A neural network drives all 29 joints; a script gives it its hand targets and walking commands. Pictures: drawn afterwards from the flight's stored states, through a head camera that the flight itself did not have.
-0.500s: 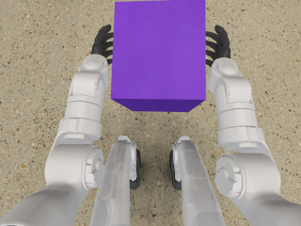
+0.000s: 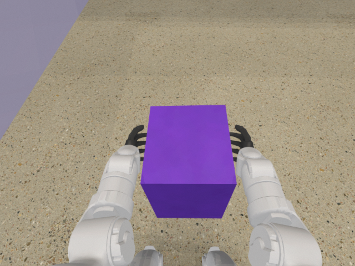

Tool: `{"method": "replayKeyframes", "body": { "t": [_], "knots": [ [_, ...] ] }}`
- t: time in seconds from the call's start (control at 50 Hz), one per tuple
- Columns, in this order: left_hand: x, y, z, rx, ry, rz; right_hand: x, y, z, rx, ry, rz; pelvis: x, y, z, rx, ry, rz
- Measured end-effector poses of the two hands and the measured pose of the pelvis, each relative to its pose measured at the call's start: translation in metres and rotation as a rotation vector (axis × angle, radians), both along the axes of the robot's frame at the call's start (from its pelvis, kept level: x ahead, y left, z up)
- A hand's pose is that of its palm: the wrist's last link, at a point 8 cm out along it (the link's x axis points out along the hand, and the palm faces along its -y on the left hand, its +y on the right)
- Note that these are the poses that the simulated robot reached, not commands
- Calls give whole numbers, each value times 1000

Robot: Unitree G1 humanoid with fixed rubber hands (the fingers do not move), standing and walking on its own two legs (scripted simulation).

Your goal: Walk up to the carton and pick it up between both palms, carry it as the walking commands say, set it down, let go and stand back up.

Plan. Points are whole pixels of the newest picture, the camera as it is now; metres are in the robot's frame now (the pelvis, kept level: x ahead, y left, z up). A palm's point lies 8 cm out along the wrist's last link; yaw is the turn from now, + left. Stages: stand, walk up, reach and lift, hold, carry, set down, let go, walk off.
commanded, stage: reach and lift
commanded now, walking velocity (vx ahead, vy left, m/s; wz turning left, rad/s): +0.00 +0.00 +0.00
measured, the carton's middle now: (188, 166) +0.39 +0.00 -0.05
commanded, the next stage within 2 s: none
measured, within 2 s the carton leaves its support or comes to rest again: neither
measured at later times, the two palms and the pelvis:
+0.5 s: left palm (127, 141) +0.37 +0.14 +0.08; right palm (255, 146) +0.37 -0.13 +0.09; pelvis +0.04 +0.00 +0.05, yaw -1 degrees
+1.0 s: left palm (125, 142) +0.34 +0.13 +0.12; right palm (268, 151) +0.34 -0.14 +0.12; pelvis +0.02 -0.01 +0.05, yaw -1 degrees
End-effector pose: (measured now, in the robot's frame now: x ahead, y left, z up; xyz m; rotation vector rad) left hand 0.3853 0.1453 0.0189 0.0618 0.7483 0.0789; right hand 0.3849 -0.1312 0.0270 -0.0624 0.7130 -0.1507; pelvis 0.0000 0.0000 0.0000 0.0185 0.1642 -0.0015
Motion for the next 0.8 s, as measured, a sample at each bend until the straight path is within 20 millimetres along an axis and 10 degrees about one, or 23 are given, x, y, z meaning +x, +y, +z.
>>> {"method": "replayKeyframes", "body": {
  "t": [0.8],
  "knots": [
    [-34,-9,91,-72,-91,64,-38,-9,85,78,-86,-55,27,-6,52,-2,-246,-14]
  ]
}}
